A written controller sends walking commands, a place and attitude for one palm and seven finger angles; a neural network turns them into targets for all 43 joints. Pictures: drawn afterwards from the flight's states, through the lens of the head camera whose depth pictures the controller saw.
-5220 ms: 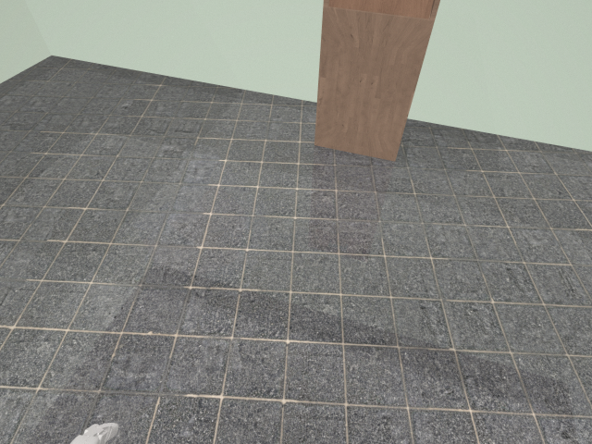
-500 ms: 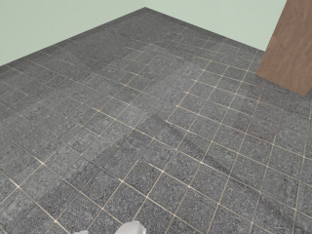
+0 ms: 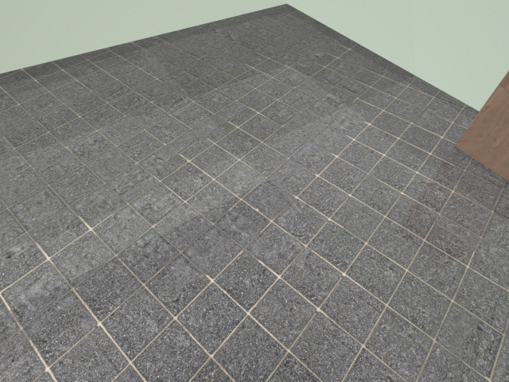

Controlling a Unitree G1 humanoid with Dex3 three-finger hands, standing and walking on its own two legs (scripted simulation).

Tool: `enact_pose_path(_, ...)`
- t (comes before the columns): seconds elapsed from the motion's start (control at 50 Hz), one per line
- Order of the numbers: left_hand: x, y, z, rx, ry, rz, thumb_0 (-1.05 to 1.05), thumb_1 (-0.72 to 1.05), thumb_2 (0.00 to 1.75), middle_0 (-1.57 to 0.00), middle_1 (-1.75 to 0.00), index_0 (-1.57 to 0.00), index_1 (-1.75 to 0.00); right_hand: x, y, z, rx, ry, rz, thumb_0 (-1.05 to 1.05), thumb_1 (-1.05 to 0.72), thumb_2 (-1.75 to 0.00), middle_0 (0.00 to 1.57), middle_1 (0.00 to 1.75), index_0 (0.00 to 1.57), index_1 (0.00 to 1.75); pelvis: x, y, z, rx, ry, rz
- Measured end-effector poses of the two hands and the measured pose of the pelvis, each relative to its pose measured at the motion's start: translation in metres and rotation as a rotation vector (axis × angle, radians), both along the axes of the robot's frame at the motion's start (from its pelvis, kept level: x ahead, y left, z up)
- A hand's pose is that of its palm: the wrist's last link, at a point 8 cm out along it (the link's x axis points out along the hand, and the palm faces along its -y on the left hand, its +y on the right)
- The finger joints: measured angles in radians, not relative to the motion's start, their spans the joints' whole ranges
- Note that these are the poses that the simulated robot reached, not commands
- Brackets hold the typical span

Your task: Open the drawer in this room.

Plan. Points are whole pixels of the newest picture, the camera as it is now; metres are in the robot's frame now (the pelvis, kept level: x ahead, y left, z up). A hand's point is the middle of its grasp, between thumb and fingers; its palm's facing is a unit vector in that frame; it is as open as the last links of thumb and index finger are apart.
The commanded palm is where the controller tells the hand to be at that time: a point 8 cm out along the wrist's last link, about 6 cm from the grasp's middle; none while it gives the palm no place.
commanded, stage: turn or walk to find it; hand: left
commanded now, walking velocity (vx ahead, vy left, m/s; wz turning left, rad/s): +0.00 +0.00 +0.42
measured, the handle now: out of the picture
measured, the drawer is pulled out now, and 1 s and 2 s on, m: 0.00 0.00 0.00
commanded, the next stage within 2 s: none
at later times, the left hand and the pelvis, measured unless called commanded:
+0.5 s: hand out of the picture -0.02 +0.23 -0.19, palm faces +0.24 -0.95 -0.21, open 7.4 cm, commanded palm none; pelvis -0.03 +0.02 -0.01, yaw +13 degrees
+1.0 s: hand out of the picture -0.03 +0.20 -0.15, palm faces +0.41 -0.87 -0.26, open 7.4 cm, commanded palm none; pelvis -0.03 -0.01 +0.00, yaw +25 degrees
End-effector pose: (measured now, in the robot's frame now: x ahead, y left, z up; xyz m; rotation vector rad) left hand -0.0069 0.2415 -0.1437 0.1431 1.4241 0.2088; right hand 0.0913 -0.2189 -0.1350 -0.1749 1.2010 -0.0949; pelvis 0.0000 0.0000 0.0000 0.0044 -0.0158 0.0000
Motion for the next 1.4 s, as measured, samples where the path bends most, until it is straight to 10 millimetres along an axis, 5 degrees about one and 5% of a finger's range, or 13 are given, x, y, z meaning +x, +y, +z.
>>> enact_pose_path(0.12,0.017,-0.012,0.008,0.046,-0.125,0.011,0.01,0.91,0.9,-0.2,-0.29,-0.19,-0.3,-0.019,-0.022,-0.018,0.02,0.045,-0.004,0.0,-0.91,-0.9,0.21,0.3,0.21,0.3,-0.008,-0.013,-0.007,0.005,0.002,0.056)
enact_pose_path(0.26,0.011,-0.014,0.012,0.036,-0.172,0.05,0.01,0.91,0.9,-0.2,-0.3,-0.2,-0.3,-0.029,-0.039,-0.009,-0.03,0.106,0.032,0.0,-0.91,-0.9,0.2,0.3,0.2,0.3,-0.016,-0.011,-0.002,0.006,0.003,0.125)
enact_pose_path(0.46,-0.022,0.03,-0.02,0.003,-0.135,0.147,0.01,0.91,0.9,-0.21,-0.3,-0.2,-0.3,-0.013,-0.006,0.002,-0.11,0.054,0.144,0.0,-0.91,-0.9,0.2,0.3,0.2,0.3,-0.028,0.02,-0.016,-0.015,0.016,0.21)
enact_pose_path(0.6,-0.029,0.05,0.0,0.026,-0.137,0.186,0.01,0.91,0.9,-0.2,-0.29,-0.19,-0.3,-0.014,0.02,0.014,-0.088,0.052,0.184,0.0,-0.9,-0.9,0.2,0.3,0.2,0.3,-0.031,0.028,0.001,-0.033,0.03,0.249)
enact_pose_path(0.72,-0.021,0.047,0.013,0.053,-0.182,0.208,0.01,0.91,0.9,-0.2,-0.29,-0.19,-0.3,-0.013,0.025,0.007,-0.05,0.064,0.214,0.0,-0.9,-0.9,0.21,0.3,0.21,0.3,-0.032,0.022,0.004,-0.029,0.035,0.293)
enact_pose_path(0.86,-0.015,0.021,0.02,0.101,-0.257,0.238,0.01,0.91,0.9,-0.2,-0.29,-0.19,-0.3,-0.002,0.004,-0.016,-0.011,0.082,0.252,0.0,-0.9,-0.9,0.21,0.3,0.21,0.3,-0.031,-0.001,-0.007,0.0,0.041,0.358)
enact_pose_path(0.98,-0.044,-0.004,0.027,0.105,-0.235,0.308,0.01,0.91,0.9,-0.2,-0.3,-0.2,-0.3,0.02,-0.008,-0.014,-0.022,0.092,0.315,0.01,-0.9,-0.9,0.2,0.3,0.2,0.3,-0.031,-0.011,-0.001,0.01,0.02,0.426)
enact_pose_path(1.1,-0.083,-0.016,0.02,0.08,-0.175,0.389,0.01,0.91,0.9,-0.2,-0.3,-0.2,-0.3,0.044,0.002,-0.006,-0.052,0.082,0.395,0.0,-0.91,-0.9,0.2,0.3,0.2,0.3,-0.033,-0.01,0.0,0.019,0.014,0.493)
enact_pose_path(1.3,-0.169,0.002,-0.016,0.031,-0.049,0.554,0.01,0.91,0.9,-0.2,-0.3,-0.2,-0.3,0.085,0.077,0.007,-0.092,-0.044,0.581,0.0,-0.91,-0.9,0.2,0.3,0.2,0.3,-0.05,0.02,-0.014,-0.008,0.02,0.58)
enact_pose_path(1.4,-0.179,0.017,-0.004,0.043,-0.053,0.589,0.01,0.91,0.9,-0.2,-0.29,-0.19,-0.3,0.081,0.099,0.02,-0.085,-0.072,0.62,0.0,-0.9,-0.9,0.2,0.3,0.2,0.3,-0.055,0.027,-0.002,-0.033,0.014,0.616)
